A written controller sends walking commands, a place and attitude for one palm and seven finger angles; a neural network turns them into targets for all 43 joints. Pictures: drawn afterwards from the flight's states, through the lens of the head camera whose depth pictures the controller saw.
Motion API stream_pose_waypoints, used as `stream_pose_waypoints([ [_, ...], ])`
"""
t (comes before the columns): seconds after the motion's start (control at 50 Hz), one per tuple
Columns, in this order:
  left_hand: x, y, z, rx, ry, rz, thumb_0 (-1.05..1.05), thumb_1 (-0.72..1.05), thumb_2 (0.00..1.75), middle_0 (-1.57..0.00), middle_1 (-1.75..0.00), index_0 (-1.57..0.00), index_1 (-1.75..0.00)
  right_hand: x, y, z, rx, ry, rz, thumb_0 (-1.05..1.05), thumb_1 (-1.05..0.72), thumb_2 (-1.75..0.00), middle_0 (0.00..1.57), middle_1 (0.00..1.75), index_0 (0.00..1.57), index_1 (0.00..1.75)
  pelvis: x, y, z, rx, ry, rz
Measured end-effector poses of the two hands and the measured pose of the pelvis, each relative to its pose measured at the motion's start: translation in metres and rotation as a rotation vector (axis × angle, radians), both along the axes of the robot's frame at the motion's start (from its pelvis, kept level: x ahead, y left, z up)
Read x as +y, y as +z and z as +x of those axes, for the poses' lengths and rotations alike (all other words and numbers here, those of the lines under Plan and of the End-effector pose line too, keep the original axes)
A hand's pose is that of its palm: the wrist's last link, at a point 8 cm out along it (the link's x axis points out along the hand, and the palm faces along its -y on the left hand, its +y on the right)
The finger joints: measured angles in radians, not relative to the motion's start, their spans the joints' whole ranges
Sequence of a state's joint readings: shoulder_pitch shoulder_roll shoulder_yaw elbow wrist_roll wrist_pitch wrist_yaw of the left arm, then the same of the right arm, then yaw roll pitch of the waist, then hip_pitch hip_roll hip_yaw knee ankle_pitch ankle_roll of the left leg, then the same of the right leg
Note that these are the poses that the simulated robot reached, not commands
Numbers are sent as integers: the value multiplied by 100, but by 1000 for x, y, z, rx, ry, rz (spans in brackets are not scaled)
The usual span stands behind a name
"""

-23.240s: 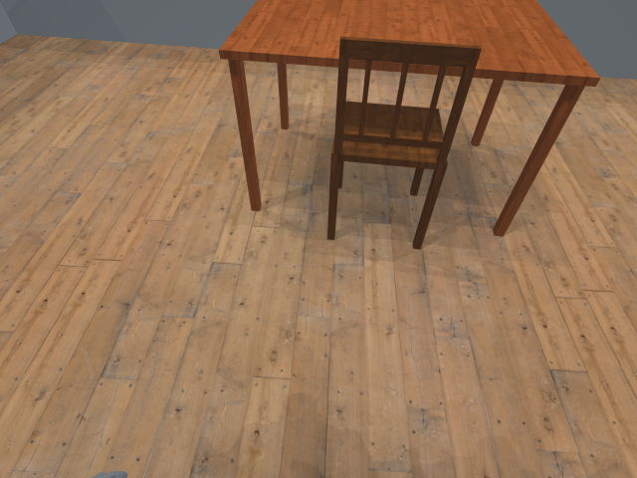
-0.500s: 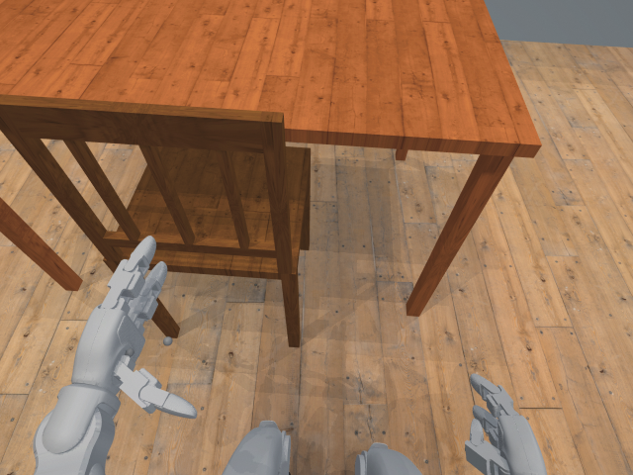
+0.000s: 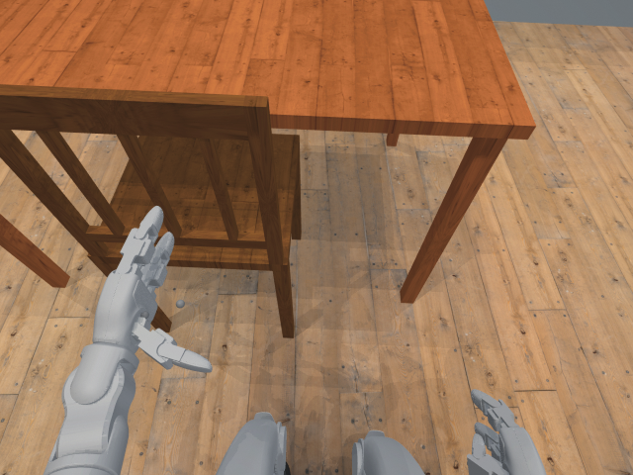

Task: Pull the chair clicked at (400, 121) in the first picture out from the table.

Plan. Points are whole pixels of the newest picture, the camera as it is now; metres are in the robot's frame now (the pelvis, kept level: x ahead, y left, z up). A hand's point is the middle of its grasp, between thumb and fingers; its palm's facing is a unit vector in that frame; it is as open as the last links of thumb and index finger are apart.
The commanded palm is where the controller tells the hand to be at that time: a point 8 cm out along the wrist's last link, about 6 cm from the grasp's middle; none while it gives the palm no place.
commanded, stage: aim the fingers beside a spindle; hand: left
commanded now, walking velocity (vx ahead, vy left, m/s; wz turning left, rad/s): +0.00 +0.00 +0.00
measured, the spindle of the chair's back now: (154, 190) +0.52 +0.28 -0.01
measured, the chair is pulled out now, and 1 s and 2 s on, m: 0.00 0.00 0.00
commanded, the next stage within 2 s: push the fingers through the gap in 1.24 s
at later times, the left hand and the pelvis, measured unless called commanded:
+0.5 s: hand (210, 269) +0.37 +0.16 +0.02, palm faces -0.04 -1.00 -0.03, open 16.9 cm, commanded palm +0.35 +0.21 +0.02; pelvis +0.00 +0.01 -0.02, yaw +0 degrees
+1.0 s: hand (218, 266) +0.38 +0.15 +0.01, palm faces -0.03 -1.00 -0.04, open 16.9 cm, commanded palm +0.36 +0.20 +0.01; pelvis +0.00 +0.00 -0.02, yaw -1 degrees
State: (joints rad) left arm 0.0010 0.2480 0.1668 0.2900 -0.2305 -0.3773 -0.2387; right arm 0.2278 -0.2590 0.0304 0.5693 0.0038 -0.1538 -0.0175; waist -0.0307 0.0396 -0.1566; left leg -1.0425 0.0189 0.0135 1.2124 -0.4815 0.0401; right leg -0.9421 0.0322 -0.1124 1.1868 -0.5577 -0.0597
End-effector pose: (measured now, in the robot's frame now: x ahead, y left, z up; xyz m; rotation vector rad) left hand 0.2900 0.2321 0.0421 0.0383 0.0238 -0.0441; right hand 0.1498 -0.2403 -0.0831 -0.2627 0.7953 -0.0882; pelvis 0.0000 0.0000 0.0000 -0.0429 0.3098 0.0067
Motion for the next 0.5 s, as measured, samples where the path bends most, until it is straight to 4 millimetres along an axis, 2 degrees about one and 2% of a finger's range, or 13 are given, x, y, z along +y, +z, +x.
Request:
stream_pose_waypoints([
  [0.28, -11, -15, 32, -4, 4, -7, -1, -50, 30, -6, -8, -6, -8, 0, -15, -7, 60, -9, -7, 2, -90, -90, 20, 30, 20, 30, 3, -9, -2, 31, -4, -1],
  [0.5, -19, -24, 59, -6, 0, -10, -1, -50, 30, -6, -8, -6, -8, 0, -27, -20, 133, -27, -7, 1, -91, -90, 20, 30, 20, 30, 5, -15, -2, 59, -7, -2],
])
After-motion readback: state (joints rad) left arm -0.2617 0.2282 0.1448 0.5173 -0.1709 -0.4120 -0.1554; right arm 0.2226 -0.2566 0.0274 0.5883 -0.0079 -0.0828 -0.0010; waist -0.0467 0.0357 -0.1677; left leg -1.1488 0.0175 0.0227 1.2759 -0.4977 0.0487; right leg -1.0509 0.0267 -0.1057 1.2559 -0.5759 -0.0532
